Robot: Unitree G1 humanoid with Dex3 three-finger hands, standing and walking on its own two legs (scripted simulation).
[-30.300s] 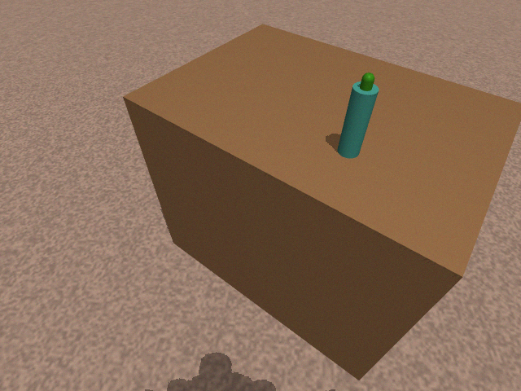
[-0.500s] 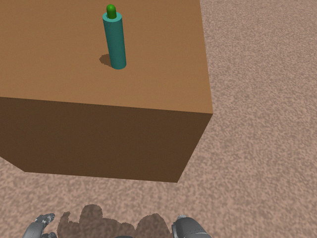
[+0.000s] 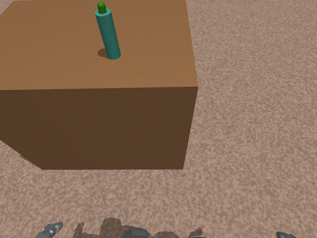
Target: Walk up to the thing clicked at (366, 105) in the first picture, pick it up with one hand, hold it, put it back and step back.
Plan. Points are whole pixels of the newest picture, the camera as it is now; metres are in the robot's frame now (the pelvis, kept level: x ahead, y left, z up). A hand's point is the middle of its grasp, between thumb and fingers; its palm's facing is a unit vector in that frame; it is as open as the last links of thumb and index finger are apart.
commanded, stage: step back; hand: left
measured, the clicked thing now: (108, 31) +0.74 +0.21 +0.08
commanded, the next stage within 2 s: none
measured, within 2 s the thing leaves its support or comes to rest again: neither
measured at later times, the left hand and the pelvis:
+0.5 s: hand out of the picture -0.08 +0.25 -0.16, palm faces -0.04 -0.91 -0.41, open 7.3 cm; pelvis -0.16 -0.02 -0.01, yaw -1 degrees
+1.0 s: hand out of the picture -0.23 +0.24 -0.15, palm faces +0.02 -0.92 -0.40, open 7.3 cm; pelvis -0.32 -0.04 +0.00, yaw +1 degrees
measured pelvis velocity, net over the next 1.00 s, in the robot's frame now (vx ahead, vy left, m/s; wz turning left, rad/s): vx -0.32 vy -0.04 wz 0.01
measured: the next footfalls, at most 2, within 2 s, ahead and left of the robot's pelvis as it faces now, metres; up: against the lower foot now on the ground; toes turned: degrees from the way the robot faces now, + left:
left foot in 0.12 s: -0.01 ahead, +0.13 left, +0.00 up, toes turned -1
right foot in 0.46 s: -0.14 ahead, -0.15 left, +0.00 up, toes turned +2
